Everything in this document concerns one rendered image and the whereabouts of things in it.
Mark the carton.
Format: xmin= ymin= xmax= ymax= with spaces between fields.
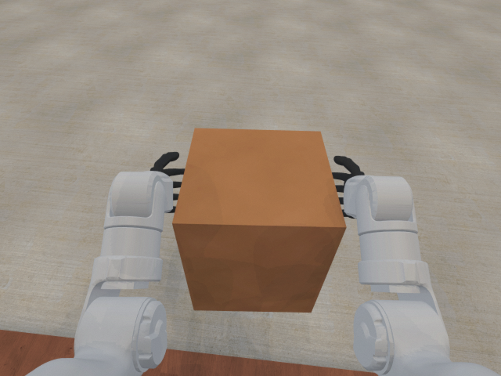
xmin=172 ymin=128 xmax=347 ymax=313

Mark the left robot upper arm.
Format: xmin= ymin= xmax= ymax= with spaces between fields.
xmin=25 ymin=297 xmax=168 ymax=376

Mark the right robot forearm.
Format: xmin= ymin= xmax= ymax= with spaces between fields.
xmin=344 ymin=175 xmax=450 ymax=356

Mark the robot right hand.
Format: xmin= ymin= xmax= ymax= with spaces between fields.
xmin=332 ymin=156 xmax=365 ymax=219

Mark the robot left hand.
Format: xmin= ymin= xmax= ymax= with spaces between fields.
xmin=150 ymin=152 xmax=185 ymax=213

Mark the right robot upper arm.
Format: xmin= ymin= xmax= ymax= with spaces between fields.
xmin=353 ymin=300 xmax=501 ymax=376

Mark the left robot forearm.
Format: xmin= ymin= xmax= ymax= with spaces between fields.
xmin=74 ymin=171 xmax=173 ymax=355

